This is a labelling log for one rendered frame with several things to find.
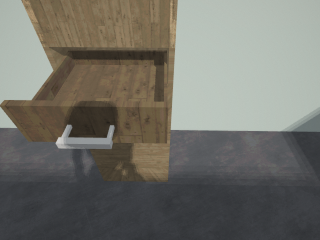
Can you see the cabinet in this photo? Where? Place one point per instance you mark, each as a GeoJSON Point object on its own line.
{"type": "Point", "coordinates": [141, 25]}

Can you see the drawer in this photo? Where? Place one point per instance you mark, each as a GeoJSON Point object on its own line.
{"type": "Point", "coordinates": [93, 89]}

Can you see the handle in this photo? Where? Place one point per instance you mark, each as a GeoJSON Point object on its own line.
{"type": "Point", "coordinates": [65, 142]}

